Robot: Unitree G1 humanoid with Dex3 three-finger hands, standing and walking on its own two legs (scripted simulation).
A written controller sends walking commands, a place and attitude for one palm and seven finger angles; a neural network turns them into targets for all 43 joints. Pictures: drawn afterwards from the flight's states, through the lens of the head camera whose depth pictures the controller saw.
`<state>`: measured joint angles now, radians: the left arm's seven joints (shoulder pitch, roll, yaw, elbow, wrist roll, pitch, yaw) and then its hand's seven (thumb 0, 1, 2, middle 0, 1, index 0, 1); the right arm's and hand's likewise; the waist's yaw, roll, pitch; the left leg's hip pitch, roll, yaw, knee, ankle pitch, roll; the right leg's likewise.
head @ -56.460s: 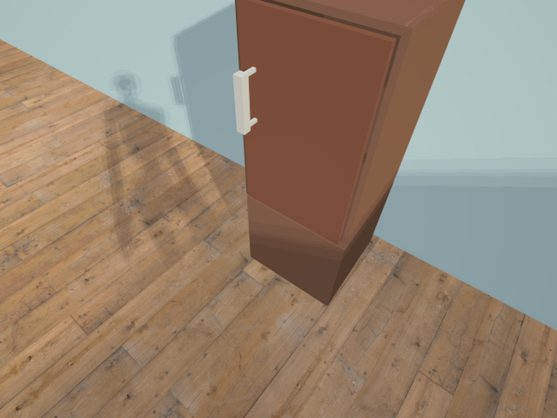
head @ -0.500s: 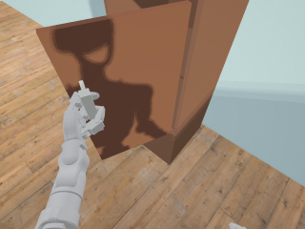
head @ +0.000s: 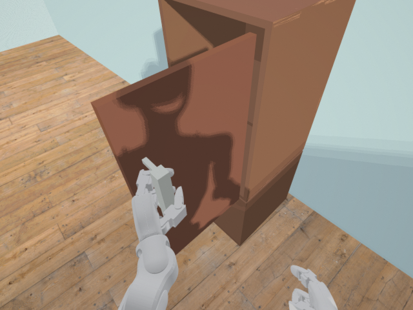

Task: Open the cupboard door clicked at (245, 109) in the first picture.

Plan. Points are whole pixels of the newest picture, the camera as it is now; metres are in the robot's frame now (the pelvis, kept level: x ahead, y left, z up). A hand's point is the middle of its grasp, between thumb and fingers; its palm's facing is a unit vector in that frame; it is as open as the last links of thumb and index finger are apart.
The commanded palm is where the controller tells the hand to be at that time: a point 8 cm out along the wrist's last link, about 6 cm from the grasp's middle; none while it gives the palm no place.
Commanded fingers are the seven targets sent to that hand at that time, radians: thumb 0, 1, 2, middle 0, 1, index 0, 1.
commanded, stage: pull the door open along its arc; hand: left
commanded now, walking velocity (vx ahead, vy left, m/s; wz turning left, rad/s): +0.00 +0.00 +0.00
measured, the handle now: (159, 190) +0.34 +0.11 +0.07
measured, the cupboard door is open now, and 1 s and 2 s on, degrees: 90 91 94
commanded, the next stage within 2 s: open thumb and fingers to let go in 0.10 s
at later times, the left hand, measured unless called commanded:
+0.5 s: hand (186, 209) +0.29 +0.05 +0.08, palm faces +0.38 -0.93 -0.04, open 8.1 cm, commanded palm +0.25 +0.09 +0.07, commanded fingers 0.00 -0.22 0.42 -0.32 -1.23 -0.32 -1.23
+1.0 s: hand (182, 207) +0.29 +0.06 +0.08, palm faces +0.32 -0.95 -0.02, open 14.7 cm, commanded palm +0.25 +0.10 +0.07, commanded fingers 0.00 -0.50 0.30 -0.15 -0.30 -0.15 -0.30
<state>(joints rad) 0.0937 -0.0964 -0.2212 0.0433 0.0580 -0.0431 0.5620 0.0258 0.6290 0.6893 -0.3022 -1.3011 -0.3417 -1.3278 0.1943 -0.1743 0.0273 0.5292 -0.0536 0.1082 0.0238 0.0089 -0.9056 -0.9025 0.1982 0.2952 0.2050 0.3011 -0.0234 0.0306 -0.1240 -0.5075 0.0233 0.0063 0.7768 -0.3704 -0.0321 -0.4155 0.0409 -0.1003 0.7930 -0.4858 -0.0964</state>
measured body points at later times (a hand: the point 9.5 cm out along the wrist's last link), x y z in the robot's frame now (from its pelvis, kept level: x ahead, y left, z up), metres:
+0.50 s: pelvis -0.01 -0.02 -0.01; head +0.00 -0.06 +0.44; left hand +0.26 +0.10 +0.08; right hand +0.17 -0.24 -0.11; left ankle +0.01 +0.15 -0.70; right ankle -0.05 -0.05 -0.71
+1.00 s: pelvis -0.03 +0.01 -0.01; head -0.02 -0.01 +0.44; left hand +0.27 +0.11 +0.08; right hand +0.14 -0.21 -0.11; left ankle +0.01 +0.15 -0.71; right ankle -0.05 -0.05 -0.71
